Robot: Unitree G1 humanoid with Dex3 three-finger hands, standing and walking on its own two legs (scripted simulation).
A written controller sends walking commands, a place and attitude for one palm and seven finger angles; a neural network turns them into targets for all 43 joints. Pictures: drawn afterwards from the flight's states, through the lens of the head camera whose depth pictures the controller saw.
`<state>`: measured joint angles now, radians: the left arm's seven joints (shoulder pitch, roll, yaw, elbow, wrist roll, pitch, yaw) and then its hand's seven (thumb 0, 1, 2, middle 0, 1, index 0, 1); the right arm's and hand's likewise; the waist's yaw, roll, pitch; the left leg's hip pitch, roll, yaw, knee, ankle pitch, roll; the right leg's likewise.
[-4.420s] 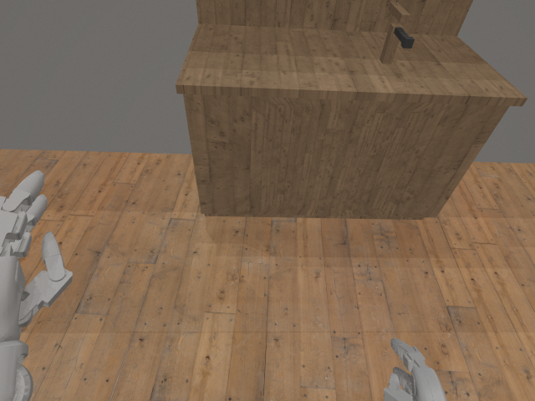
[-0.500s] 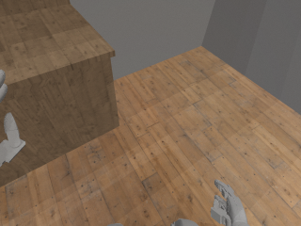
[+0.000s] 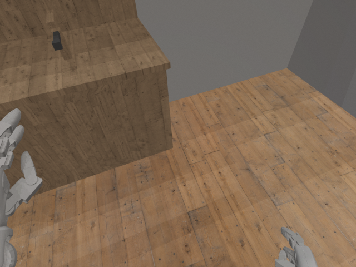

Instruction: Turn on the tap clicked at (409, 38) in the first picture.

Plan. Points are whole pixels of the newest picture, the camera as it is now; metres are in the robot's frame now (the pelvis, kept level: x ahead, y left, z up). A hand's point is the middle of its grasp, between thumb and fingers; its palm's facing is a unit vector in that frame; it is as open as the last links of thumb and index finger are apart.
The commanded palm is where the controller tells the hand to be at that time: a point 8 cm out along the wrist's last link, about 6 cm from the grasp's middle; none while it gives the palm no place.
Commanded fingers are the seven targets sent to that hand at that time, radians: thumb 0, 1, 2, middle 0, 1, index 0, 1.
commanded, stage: take the last steps up to it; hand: left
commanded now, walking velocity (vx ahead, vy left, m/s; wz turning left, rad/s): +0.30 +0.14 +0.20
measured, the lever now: (57, 44) +0.84 +0.50 +0.10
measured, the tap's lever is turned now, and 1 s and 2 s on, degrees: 0 0 0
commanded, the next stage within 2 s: none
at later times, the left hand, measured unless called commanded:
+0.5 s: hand out of the picture +0.15 +0.27 +0.18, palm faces +0.50 -0.75 -0.43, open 7.4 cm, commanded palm +0.11 +0.30 +0.17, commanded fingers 0.00 0.90 0.90 -0.20 -0.30 -0.20 -0.30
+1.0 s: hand (0, 164) +0.25 +0.32 +0.17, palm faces +0.49 -0.77 -0.40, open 7.4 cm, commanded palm +0.19 +0.35 +0.17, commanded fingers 0.00 0.90 0.90 -0.20 -0.30 -0.20 -0.30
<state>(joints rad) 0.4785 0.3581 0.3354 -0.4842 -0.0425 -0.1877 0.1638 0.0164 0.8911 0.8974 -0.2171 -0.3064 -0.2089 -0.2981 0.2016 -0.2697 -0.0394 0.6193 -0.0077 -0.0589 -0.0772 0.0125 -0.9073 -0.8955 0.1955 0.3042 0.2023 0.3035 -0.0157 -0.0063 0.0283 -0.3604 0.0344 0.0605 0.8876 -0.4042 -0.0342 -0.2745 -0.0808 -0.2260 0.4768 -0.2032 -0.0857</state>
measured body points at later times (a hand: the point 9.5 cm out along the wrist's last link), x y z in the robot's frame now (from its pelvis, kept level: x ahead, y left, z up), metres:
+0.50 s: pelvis -0.04 +0.02 -0.01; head -0.05 +0.00 +0.44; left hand +0.12 +0.31 +0.20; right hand +0.12 -0.16 -0.12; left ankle -0.05 +0.14 -0.74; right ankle -0.01 -0.08 -0.73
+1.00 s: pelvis +0.05 +0.06 -0.02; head +0.07 +0.07 +0.43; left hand +0.22 +0.36 +0.19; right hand +0.23 -0.19 -0.09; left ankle +0.08 +0.17 -0.74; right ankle -0.01 -0.07 -0.72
